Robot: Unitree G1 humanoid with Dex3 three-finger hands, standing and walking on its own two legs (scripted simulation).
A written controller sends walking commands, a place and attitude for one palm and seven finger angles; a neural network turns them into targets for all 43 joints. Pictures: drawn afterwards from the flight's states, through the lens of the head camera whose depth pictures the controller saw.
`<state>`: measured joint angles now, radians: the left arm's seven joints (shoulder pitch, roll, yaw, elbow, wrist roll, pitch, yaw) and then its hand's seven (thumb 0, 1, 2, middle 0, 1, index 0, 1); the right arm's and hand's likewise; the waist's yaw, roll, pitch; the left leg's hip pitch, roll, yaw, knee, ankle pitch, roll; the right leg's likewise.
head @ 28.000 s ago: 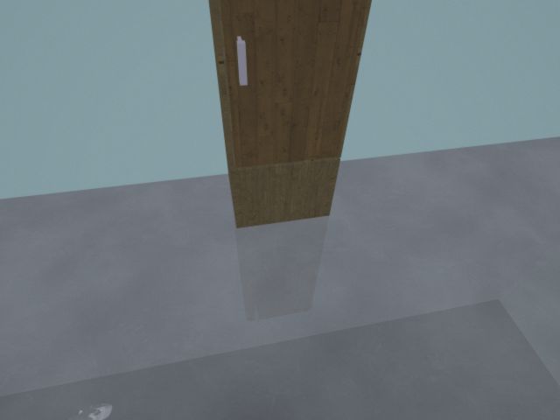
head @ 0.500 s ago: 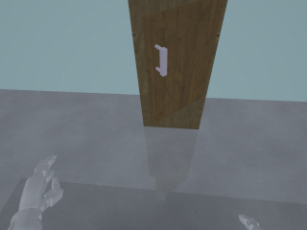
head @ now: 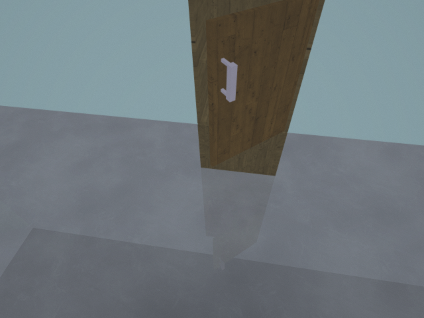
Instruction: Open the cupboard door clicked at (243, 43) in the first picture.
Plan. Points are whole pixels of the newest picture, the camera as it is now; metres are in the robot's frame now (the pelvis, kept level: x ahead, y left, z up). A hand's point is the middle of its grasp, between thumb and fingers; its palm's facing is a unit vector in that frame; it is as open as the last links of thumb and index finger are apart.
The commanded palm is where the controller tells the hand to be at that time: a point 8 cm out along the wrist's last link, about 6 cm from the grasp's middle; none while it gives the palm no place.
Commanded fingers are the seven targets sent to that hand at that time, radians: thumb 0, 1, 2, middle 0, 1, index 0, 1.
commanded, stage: let the arm hang, fingers relaxed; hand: left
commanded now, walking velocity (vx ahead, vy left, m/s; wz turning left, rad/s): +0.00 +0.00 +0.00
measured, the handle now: (227, 79) +0.76 +0.00 +0.04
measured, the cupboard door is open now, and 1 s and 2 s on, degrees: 41 41 41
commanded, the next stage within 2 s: look to check the result in 0.48 s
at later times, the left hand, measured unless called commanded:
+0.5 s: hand out of the picture +0.04 +0.20 -0.17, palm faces +0.01 -0.97 -0.24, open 7.4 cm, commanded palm none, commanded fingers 0.00 0.90 0.90 -0.20 -0.30 -0.20 -0.30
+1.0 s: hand out of the picture +0.09 +0.23 -0.16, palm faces +0.00 -0.95 -0.30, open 7.4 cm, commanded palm none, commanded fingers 0.00 0.90 0.90 -0.20 -0.30 -0.20 -0.30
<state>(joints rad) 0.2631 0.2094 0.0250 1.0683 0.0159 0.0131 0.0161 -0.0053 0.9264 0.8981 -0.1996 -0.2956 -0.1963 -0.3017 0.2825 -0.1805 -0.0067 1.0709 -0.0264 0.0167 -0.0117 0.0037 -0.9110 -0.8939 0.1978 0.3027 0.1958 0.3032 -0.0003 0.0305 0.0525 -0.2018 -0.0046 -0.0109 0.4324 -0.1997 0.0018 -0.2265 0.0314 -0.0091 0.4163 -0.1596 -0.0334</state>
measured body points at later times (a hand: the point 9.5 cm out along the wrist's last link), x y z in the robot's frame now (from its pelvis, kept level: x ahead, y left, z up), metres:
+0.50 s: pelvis +0.01 +0.01 +0.00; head +0.02 +0.00 +0.45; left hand +0.04 +0.26 -0.15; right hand +0.00 -0.23 -0.16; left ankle +0.02 +0.12 -0.74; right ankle +0.04 -0.10 -0.74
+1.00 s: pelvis +0.03 +0.01 +0.00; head +0.05 +0.00 +0.45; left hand +0.09 +0.28 -0.14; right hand +0.08 -0.26 -0.15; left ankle +0.02 +0.12 -0.74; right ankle +0.04 -0.10 -0.74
